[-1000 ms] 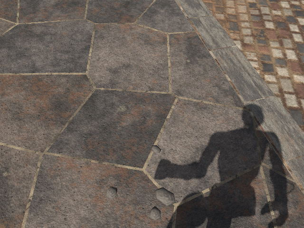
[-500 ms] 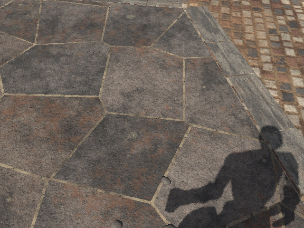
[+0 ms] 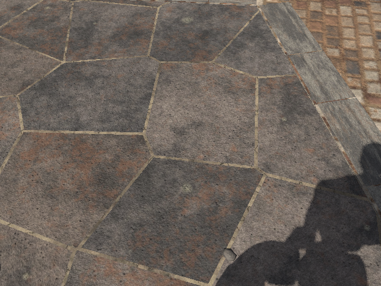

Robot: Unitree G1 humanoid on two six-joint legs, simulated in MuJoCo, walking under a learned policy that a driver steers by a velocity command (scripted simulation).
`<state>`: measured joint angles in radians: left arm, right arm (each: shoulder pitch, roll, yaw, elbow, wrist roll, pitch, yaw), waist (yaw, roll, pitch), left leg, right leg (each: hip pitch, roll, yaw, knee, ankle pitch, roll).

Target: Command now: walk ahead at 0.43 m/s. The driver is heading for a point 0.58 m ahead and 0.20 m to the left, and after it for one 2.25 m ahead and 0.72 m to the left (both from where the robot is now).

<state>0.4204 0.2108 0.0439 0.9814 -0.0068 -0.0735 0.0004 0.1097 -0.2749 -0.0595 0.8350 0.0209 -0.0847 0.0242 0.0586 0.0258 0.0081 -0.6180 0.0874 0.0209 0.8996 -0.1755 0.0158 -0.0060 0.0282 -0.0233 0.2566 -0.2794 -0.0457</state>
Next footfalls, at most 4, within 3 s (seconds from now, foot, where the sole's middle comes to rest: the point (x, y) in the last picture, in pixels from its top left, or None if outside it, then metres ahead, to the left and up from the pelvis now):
0.20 left None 0.30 0.14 -0.78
0.74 right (239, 257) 0.60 -0.08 -0.78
1.24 left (153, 207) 0.79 0.26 -0.78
1.78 right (165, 136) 1.17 0.24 -0.78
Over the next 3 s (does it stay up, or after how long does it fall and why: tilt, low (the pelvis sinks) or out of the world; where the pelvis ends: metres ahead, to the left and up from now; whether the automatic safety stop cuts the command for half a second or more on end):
stays up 1.55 0.59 -0.01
